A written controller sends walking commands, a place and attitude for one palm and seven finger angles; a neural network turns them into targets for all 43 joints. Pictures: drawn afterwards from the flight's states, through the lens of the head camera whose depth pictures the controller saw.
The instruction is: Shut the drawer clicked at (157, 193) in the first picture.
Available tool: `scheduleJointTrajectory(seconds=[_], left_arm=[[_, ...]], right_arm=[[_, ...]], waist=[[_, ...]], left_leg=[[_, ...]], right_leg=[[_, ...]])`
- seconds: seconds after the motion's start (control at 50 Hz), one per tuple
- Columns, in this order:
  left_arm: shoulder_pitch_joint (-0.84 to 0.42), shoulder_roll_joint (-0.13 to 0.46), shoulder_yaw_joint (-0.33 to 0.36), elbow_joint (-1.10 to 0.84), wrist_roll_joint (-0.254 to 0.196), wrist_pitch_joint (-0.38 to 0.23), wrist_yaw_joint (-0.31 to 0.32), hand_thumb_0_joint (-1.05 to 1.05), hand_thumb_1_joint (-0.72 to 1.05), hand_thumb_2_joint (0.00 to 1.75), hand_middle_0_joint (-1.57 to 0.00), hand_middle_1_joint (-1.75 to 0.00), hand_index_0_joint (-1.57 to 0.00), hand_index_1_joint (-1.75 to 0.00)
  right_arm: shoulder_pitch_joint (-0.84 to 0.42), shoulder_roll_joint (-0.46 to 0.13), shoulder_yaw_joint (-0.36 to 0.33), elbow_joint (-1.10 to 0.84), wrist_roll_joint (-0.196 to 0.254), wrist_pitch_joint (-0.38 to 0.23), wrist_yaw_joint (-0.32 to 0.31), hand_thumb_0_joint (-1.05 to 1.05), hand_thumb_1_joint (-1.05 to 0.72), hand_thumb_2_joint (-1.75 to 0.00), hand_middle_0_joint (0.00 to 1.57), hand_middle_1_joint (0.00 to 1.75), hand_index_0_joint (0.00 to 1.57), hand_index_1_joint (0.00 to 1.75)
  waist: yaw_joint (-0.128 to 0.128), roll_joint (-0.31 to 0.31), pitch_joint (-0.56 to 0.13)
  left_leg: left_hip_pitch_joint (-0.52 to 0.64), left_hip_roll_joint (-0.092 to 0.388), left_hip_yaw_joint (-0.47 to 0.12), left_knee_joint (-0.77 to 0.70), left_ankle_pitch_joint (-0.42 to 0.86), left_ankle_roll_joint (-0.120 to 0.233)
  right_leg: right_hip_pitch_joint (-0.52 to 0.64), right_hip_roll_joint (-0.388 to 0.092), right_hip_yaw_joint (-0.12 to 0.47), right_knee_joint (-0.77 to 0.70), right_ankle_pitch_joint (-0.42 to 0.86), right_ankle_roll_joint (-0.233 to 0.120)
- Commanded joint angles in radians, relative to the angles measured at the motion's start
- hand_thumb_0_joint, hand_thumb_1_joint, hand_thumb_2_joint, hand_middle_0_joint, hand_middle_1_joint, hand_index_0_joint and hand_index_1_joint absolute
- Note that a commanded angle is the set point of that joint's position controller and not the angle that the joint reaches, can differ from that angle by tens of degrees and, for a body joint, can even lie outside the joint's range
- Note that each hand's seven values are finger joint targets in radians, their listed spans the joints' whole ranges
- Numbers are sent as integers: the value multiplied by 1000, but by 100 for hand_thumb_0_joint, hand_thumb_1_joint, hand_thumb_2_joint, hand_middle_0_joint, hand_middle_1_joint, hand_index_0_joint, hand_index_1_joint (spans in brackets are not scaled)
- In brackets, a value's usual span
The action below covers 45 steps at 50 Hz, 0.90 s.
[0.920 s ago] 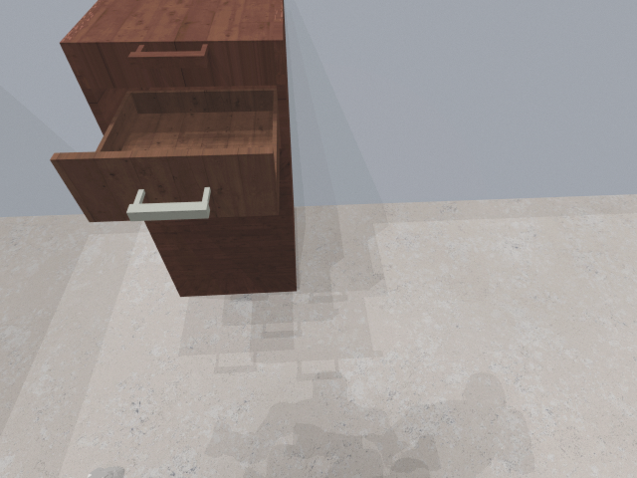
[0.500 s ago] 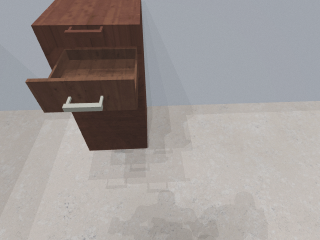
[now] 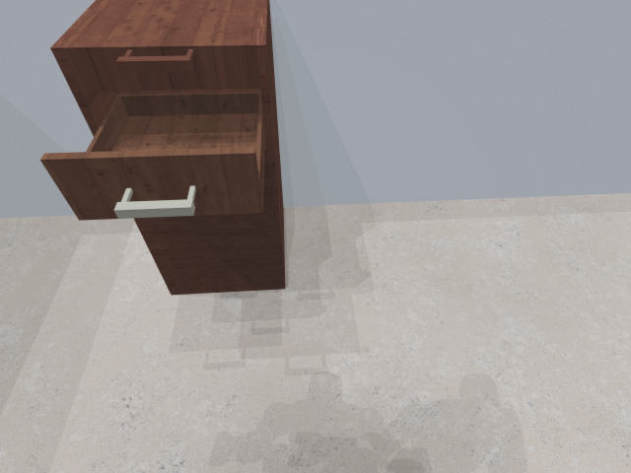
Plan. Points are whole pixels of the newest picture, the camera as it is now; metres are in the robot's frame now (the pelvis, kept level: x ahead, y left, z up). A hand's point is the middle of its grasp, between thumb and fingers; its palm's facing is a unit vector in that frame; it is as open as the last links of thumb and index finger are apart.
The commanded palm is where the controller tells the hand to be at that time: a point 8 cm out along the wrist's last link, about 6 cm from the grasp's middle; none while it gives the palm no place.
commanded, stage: look at it before walking up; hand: left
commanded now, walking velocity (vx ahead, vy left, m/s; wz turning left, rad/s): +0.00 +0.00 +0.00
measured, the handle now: (158, 200) +0.59 +0.34 -0.04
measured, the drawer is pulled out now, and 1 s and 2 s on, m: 0.24 0.24 0.24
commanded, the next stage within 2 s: turn to face it in 0.52 s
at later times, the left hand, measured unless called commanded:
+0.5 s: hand out of the picture +0.08 +0.25 -0.16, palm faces -0.03 -0.95 -0.33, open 7.4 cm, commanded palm none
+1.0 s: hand out of the picture +0.05 +0.23 -0.17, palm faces +0.06 -0.96 -0.26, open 7.4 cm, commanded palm none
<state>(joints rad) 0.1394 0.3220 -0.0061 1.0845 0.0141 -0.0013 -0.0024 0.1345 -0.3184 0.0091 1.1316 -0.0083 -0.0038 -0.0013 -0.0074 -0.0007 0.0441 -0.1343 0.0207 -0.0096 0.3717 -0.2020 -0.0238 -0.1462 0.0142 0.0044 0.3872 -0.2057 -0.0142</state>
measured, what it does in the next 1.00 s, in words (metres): stands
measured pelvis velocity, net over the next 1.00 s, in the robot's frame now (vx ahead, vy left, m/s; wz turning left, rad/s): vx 0.01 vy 0.01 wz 0.07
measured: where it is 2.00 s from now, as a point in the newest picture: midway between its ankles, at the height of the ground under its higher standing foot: outside the picture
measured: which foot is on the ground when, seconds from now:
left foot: down 0.00-1.00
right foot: down 0.00-1.00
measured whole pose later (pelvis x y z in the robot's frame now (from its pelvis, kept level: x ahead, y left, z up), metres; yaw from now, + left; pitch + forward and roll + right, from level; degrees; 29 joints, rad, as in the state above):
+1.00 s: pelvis +0.01 +0.01 -0.01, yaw +4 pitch -1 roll -1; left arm 0.20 0.26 0.01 1.05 0.03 0.02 0.00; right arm 0.20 -0.25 0.01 1.10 -0.02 0.02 0.00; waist 0.00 0.01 0.01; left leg -0.24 0.01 -0.03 0.58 -0.36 0.00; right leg -0.16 -0.02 -0.06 0.46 -0.27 0.00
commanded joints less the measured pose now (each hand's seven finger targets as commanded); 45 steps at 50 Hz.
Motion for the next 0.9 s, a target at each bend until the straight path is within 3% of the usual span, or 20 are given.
scheduleJointTrajectory(seconds=[0.0,0.24,0.38,0.64,0.78,0.84,0.88], left_arm=[[-31,200,40,-60,-5,-28,17,0,90,90,-20,-30,-20,-30],[-37,202,40,-65,-4,-27,15,0,90,90,-20,-30,-20,-30],[-32,204,40,-62,-4,-28,17,0,90,90,-20,-30,-20,-30],[-34,209,41,-56,-3,-25,16,0,90,90,-20,-30,-20,-30],[11,140,34,-62,-5,-5,26,0,90,90,-20,-30,-20,-30],[35,106,27,-56,-5,2,28,0,90,90,-20,-30,-20,-30],[75,108,35,-51,3,6,22,0,90,90,-20,-30,-20,-30]], right_arm=[[-42,-194,-37,-68,-2,-24,-13,0,-90,-90,20,30,20,30],[-49,-202,-38,-73,-1,-28,-13,0,-90,-90,20,30,20,30],[-56,-206,-38,-74,1,-30,-15,0,-90,-90,20,30,20,30],[-61,-211,-37,-75,1,-29,-14,0,-90,-90,20,30,20,30],[-25,-132,-26,-85,0,-9,-11,0,-90,-90,20,30,20,30],[6,-96,-18,-78,-3,0,-10,0,-90,-90,20,30,20,30],[29,-81,-18,-79,-9,7,-5,0,-90,-90,20,30,20,30]], waist=[[7,-10,-61],[8,6,-65],[9,1,-79],[10,10,-64],[14,7,-83],[16,2,-87],[27,-36,-53]], left_leg=[[1,87,-80,-55,94,38],[2,92,-90,-66,108,42],[22,98,-89,-63,168,43],[12,95,-101,-79,156,45],[-21,86,-105,-15,219,38],[-46,74,-105,2,152,33],[-125,37,-86,46,-68,38]], right_leg=[[-8,-132,117,-89,77,-17],[-2,-128,109,-86,85,-13],[17,-129,99,-72,163,-12],[21,-132,87,-79,130,-8],[22,-145,54,-18,161,10],[21,-147,54,-20,78,14],[22,-160,91,-67,-193,-4]])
